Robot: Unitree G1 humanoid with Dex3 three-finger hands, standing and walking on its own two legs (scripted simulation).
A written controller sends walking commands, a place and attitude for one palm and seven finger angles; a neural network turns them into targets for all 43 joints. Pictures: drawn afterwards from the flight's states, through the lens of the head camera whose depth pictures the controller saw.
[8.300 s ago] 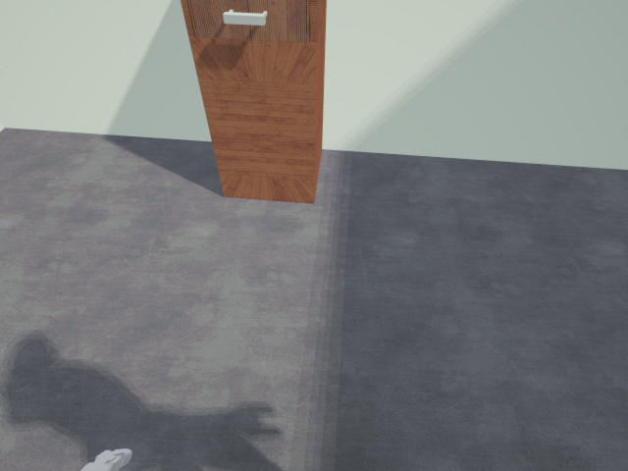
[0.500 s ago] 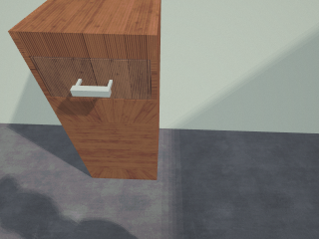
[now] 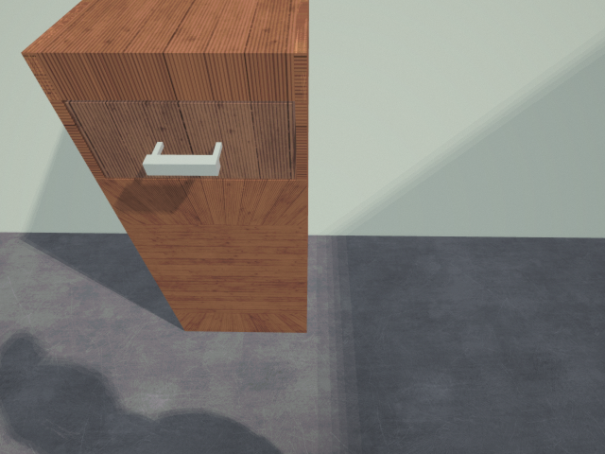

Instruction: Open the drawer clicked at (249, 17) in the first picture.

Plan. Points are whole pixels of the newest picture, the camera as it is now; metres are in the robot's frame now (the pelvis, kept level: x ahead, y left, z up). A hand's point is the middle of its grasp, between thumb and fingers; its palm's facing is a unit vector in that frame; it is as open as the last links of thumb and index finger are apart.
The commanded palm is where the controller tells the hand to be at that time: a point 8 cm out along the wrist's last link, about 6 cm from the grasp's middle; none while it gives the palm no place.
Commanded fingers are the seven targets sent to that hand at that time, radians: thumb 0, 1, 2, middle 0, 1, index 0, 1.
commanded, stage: look again from close up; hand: left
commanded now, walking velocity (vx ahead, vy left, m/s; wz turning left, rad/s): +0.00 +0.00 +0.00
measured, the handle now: (185, 156) +0.58 +0.24 +0.06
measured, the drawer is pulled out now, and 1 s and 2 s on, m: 0.00 0.00 0.00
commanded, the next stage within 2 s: raise the hand with hooked fingers in 0.34 s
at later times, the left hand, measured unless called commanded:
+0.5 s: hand out of the picture +0.04 +0.19 -0.16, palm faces -0.08 -0.95 -0.29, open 7.3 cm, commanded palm +0.12 +0.24 -0.05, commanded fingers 0.00 0.81 0.86 -0.21 -0.36 -0.21 -0.36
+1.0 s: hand (135, 427) +0.16 +0.22 -0.03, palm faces -0.02 -0.08 -1.00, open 9.4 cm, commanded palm +0.17 +0.23 +0.05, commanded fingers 0.00 0.22 0.61 -0.25 -0.74 -0.25 -0.74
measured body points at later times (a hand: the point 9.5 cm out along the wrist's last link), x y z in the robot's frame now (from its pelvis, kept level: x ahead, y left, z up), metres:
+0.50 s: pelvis +0.01 +0.01 +0.00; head +0.03 +0.00 +0.45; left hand +0.05 +0.24 -0.13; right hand +0.01 -0.21 -0.16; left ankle -0.02 +0.12 -0.73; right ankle +0.02 -0.12 -0.73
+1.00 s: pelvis -0.01 -0.03 -0.03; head +0.04 -0.04 +0.42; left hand +0.16 +0.22 +0.02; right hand +0.26 -0.24 -0.10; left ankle -0.02 +0.12 -0.73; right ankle +0.02 -0.12 -0.73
